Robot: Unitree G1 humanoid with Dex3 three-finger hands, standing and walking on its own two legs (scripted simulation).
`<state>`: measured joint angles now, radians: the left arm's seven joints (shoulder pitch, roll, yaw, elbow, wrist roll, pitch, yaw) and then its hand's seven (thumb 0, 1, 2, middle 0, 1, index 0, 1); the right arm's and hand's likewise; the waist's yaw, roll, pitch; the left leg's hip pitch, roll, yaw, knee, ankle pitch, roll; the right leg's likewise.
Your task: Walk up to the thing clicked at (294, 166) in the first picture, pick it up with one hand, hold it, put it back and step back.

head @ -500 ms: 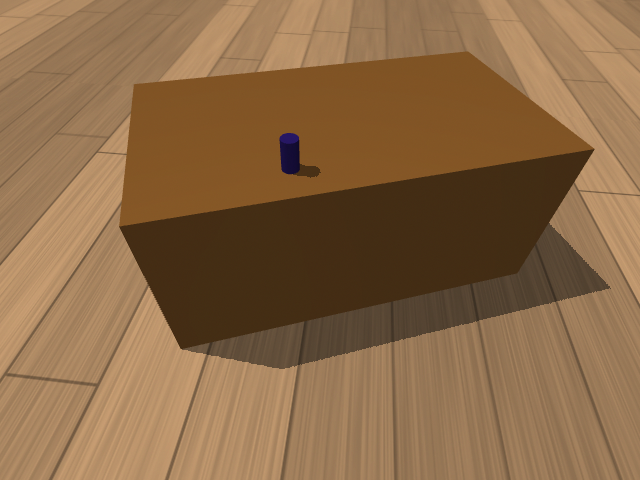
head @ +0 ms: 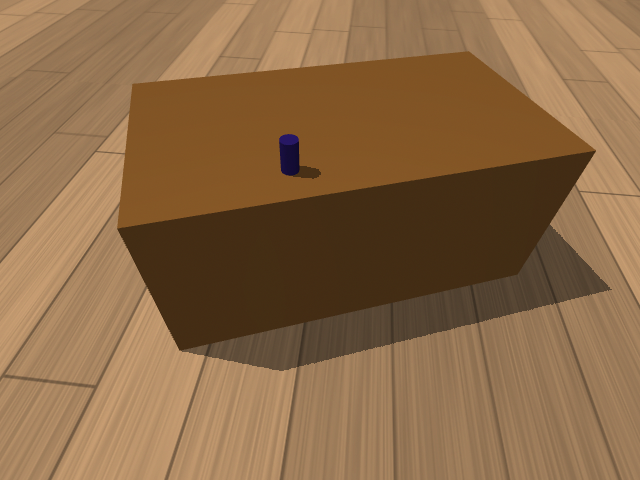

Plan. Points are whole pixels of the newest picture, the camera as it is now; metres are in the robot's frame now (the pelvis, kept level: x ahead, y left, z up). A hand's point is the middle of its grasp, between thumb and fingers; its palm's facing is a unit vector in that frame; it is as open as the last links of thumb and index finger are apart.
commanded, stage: stand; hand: right
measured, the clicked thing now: (289, 155) +0.92 +0.09 -0.13
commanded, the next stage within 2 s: walk up in 0.62 s
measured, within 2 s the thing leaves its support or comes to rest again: neither
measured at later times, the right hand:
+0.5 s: hand out of the picture +0.08 -0.25 -0.16, palm faces -0.03 +0.94 -0.33, open 7.4 cm
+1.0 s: hand out of the picture +0.18 -0.21 -0.15, palm faces -0.16 +0.89 -0.44, open 7.4 cm
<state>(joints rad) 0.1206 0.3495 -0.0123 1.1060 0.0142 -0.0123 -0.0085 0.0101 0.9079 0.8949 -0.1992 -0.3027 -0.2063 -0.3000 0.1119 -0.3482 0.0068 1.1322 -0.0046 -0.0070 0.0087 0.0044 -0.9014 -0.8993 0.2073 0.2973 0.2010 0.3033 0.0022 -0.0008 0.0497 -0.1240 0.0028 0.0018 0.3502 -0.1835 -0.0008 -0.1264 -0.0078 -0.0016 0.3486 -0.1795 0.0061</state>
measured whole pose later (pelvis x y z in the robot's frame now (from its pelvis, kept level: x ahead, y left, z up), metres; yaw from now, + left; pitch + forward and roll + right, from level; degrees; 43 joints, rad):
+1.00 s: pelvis +0.08 +0.09 -0.03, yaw +9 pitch -3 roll +0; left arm 0.27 0.48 0.10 0.96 0.05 -0.02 -0.05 0.01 0.90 0.89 -0.20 -0.30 -0.21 -0.30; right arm 0.28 -0.43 -0.11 0.96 -0.03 -0.02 0.09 0.01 -0.90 -0.90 0.21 0.30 0.20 0.30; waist 0.03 -0.06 0.07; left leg -0.39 0.07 0.06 0.70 -0.24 0.00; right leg -0.10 -0.18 -0.09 0.70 -0.50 -0.02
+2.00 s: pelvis +0.40 +0.12 -0.03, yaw +19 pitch -3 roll +0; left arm 0.25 0.39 0.02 0.85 -0.01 0.02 -0.01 0.01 0.91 0.90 -0.20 -0.30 -0.20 -0.30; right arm 0.18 -0.36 -0.01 0.82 0.00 -0.04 -0.01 0.00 -0.90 -0.90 0.21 0.30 0.20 0.30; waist 0.04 -0.05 0.16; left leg -0.42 0.01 0.04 0.66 -0.19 0.04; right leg -0.33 -0.01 -0.02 0.97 -0.59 -0.03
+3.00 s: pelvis +0.41 +0.12 -0.01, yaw +19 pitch -2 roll +0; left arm 0.13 0.37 -0.01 1.10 0.01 -0.03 -0.01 0.01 0.91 0.89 -0.20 -0.30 -0.21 -0.30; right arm 0.09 -0.36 -0.02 1.10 0.00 0.01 0.02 0.01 -0.90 -0.90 0.21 0.30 0.20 0.30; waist 0.01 0.02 0.05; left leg -0.21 0.03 0.00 0.46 -0.21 -0.01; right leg -0.14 -0.04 0.01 0.44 -0.25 0.04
